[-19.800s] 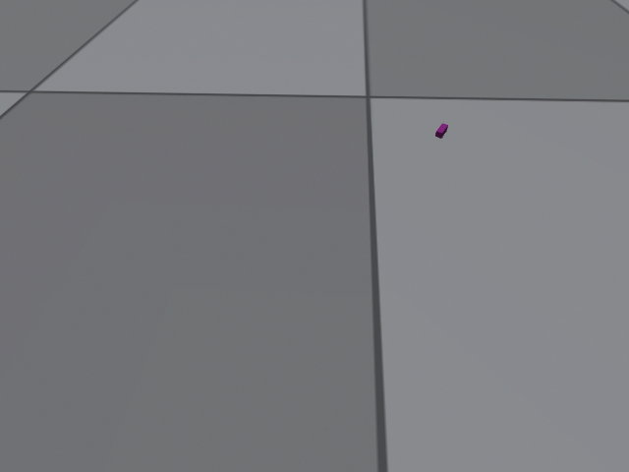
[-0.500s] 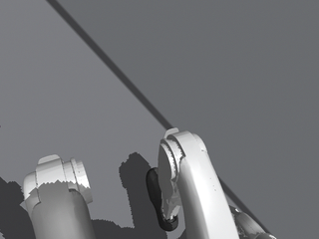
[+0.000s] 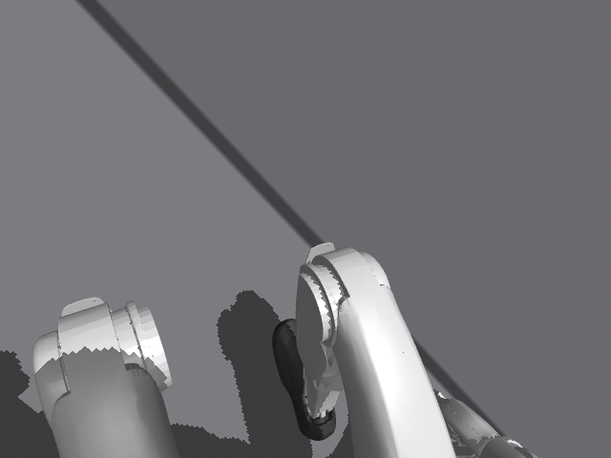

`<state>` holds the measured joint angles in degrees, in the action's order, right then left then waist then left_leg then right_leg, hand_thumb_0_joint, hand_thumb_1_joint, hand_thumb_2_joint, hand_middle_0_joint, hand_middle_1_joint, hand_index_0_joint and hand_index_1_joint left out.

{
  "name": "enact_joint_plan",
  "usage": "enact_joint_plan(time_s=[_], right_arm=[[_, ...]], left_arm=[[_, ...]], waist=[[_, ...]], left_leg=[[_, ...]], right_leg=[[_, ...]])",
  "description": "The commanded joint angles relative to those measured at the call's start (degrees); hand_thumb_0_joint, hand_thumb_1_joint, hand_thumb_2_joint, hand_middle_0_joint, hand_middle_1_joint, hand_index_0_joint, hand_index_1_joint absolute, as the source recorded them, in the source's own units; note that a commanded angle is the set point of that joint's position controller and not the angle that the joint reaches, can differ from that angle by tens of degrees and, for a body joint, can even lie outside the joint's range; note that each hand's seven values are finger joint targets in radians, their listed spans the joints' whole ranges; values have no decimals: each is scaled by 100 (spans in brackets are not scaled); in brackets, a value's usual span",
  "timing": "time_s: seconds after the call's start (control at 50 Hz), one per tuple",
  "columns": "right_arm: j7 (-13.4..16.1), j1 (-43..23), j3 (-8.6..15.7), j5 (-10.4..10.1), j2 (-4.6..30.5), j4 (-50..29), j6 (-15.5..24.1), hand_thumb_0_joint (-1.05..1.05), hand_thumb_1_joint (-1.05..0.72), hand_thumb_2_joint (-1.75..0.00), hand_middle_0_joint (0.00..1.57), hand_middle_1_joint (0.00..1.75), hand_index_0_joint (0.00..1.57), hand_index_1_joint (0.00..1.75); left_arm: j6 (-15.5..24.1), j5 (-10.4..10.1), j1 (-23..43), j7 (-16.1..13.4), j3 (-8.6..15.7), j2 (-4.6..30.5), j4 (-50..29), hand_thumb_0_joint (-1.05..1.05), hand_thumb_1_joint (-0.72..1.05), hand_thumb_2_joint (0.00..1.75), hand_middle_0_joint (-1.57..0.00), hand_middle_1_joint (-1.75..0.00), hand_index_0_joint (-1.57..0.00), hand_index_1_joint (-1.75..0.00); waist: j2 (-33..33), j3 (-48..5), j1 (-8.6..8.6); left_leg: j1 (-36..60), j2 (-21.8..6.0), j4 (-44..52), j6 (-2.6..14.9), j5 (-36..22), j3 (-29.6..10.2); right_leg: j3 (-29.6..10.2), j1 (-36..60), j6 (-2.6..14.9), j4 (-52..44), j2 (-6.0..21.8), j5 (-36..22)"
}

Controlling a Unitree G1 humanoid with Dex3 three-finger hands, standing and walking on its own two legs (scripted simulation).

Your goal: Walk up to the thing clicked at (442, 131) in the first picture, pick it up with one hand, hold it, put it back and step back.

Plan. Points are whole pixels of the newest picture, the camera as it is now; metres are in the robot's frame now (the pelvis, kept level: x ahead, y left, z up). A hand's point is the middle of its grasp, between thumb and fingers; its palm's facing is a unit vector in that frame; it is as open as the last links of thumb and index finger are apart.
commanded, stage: rest palm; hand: left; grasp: from above
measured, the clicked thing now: out of the picture +0.41 +0.38 -0.28
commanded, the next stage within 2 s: close in 0.38 s
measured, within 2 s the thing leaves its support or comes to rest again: neither
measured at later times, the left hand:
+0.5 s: hand out of the picture +0.40 +0.36 -0.24, palm faces -0.44 -0.16 -0.88, open 14.0 cm
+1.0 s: hand out of the picture +0.40 +0.36 -0.24, palm faces -0.42 -0.15 -0.89, open 11.9 cm
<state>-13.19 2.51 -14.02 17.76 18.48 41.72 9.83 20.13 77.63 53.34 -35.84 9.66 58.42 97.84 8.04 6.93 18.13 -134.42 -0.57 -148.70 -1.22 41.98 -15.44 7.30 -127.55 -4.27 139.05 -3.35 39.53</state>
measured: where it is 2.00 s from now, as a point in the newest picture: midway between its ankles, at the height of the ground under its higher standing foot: (235, 434)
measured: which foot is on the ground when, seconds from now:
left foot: down 0.00-1.00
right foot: down 0.00-1.00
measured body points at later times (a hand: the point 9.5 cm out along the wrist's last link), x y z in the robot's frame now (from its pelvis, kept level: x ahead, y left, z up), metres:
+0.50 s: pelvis +0.00 +0.00 +0.00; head +0.25 +0.15 +0.34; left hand +0.42 +0.36 -0.19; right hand +0.09 -0.26 -0.06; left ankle +0.06 +0.13 -0.26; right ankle +0.11 -0.13 -0.26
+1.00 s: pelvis +0.00 +0.00 +0.00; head +0.25 +0.15 +0.34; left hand +0.42 +0.36 -0.19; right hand +0.09 -0.26 -0.06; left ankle +0.06 +0.13 -0.26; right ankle +0.11 -0.13 -0.26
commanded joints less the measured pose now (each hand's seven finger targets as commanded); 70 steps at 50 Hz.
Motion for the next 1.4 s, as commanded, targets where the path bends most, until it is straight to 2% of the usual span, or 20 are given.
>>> enact_joint_plan(time_s=[0.0,0.18,0.3,0.34,0.36,0.44,0.48,0.56,0.64,0.7,0.74,0.82,0.86,0.96,1.0,1.04,1.1,1.16,1.22,1.38], right_arm=[[42,754,514,3,1823,37,49,0,-89,-90,20,30,20,30],[-71,709,435,-10,1946,77,242,0,-89,-90,20,30,20,30],[-120,666,410,-55,1990,-18,339,0,-89,-90,20,30,20,30],[-109,663,414,-17,2012,-20,327,0,-89,-90,20,30,20,30],[-124,654,396,-25,1988,-101,343,0,-89,-90,20,30,20,30],[-121,716,386,-19,2018,-30,352,0,-89,-90,20,30,20,30],[-123,680,379,-24,2010,-76,357,0,-89,-90,20,30,20,30],[-123,691,345,-30,2002,-33,352,0,-88,-90,20,30,20,30],[-138,632,362,1,2005,-45,341,0,-88,-90,20,30,20,30],[-125,676,340,-36,2040,-6,346,0,-88,-90,20,30,20,30],[-124,645,350,-41,2013,38,347,0,-88,-90,20,30,20,30],[-160,633,350,-29,2038,-2,391,0,-88,-90,20,30,20,30],[-151,623,354,-65,2102,-118,418,0,-88,-90,20,30,20,30],[-160,611,380,-88,2074,-105,456,0,-88,-90,20,30,20,30],[-143,753,379,-97,2089,-63,432,0,-88,-90,20,30,20,30],[-130,682,354,-80,2023,-126,417,0,-89,-90,20,30,20,30],[-118,797,357,-89,2086,-100,374,0,-88,-90,20,30,20,30],[-120,776,347,-67,2058,-149,349,0,-88,-90,20,30,20,30],[-105,755,342,-62,2078,-118,306,0,-88,-90,20,30,20,30],[-109,673,360,-28,2036,-5,305,0,-88,-89,20,30,20,30]], left_arm=[[-41,-55,1307,-357,-98,1258,-546,0,-55,102,-8,-94,-5,-96],[-295,-145,1365,-523,-207,1262,-426,0,-52,98,-9,-94,-8,-95],[-350,-291,1311,-492,-121,1340,-369,0,-50,95,-10,-93,-9,-94],[-355,-233,1185,-481,36,1564,-316,0,-49,96,-11,-94,-10,-95],[-355,-232,1236,-414,-121,1355,-299,0,-49,95,-11,-93,-10,-94],[-267,-370,1248,-364,16,1457,-366,0,-47,94,-11,-94,-11,-95],[-214,-373,1211,-302,-133,1333,-396,0,-40,89,-16,-92,-16,-92],[-85,-298,1257,-298,21,1611,-590,0,-30,82,-23,-87,-24,-86],[-63,-315,1219,-367,-192,1276,-601,0,-26,78,-25,-83,-26,-82],[-122,-245,1223,-436,-149,1499,-585,0,-22,76,-29,-81,-30,-79],[-186,-232,1128,-483,-157,1439,-486,0,-19,74,-31,-78,-32,-77],[-271,-279,1258,-486,-286,1313,-441,0,-14,68,-34,-76,-36,-74],[-301,-280,1310,-467,-150,1508,-528,0,-11,67,-36,-75,-38,-73],[-339,-354,1249,-350,-136,1463,-477,0,-5,61,-41,-71,-43,-68],[-320,-366,1207,-320,43,1642,-433,0,-2,59,-43,-69,-45,-66],[-276,-403,1188,-256,-102,1410,-404,0,-1,58,-44,-67,-47,-65],[-200,-411,1187,-180,29,1621,-495,0,4,55,-47,-66,-50,-63],[-89,-401,1195,-137,-92,1430,-559,0,7,52,-50,-62,-53,-60],[17,-366,1153,-187,16,1604,-678,0,11,48,-53,-60,-56,-57],[-44,-220,1134,-407,-123,1478,-680,0,21,42,-60,-53,-63,-49]], waist=[[-2896,-3458,163],[-3031,-3329,215],[-3001,-3409,211],[-3044,-3439,178],[-2981,-3367,250],[-2948,-3389,274],[-2856,-3286,297],[-3038,-3373,244],[-2976,-3414,262],[-2956,-3389,224],[-2946,-3375,168],[-2955,-3108,252],[-2912,-3245,235],[-2922,-3266,230],[-2948,-3301,221],[-2997,-3305,225],[-2860,-3311,269],[-2943,-3292,304],[-2951,-3373,274],[-3029,-3235,209]], left_leg=[[2797,-125,1582,155,-1171,773],[2902,-132,1632,130,-1234,675],[2927,-155,1660,109,-1345,594],[2902,-166,1637,112,-1346,615],[2882,-155,1585,117,-1353,628],[2831,-168,1568,134,-1357,625],[2763,-153,1526,139,-1260,641],[2973,-189,1590,103,-1340,581],[2946,-181,1568,101,-1373,610],[2853,-183,1513,122,-1395,643],[2876,-189,1523,105,-1424,639],[2791,-178,1603,113,-1124,589],[2800,-182,1624,126,-1161,585],[2734,-183,1594,124,-1138,597],[2817,-190,1632,119,-1259,585],[2784,-184,1630,110,-1256,598],[2770,-187,1594,130,-1322,579],[2921,-191,1594,98,-1408,555],[2944,-192,1567,103,-1458,581],[2946,-192,1610,81,-1287,579]], right_leg=[[773,1610,503,-1147,-216,-1368],[860,1473,473,-1026,-187,-1430],[874,1570,474,-991,-183,-1531],[853,1663,494,-1024,-213,-1517],[859,1612,484,-986,-186,-1563],[881,1789,472,-1086,-212,-1582],[893,1723,461,-1061,-186,-1499],[907,1752,473,-1032,-203,-1521],[911,1787,478,-1079,-237,-1550],[885,1795,478,-1103,-235,-1601],[873,1766,492,-1060,-241,-1601],[922,1497,486,-1057,-209,-1345],[903,1619,487,-1096,-221,-1385],[863,1670,485,-1112,-219,-1375],[886,1711,486,-1107,-222,-1467],[869,1763,495,-1129,-229,-1461],[898,1828,479,-1130,-225,-1520],[941,1783,471,-1045,-206,-1590],[936,1876,462,-1081,-217,-1623],[944,1591,492,-1034,-216,-1437]])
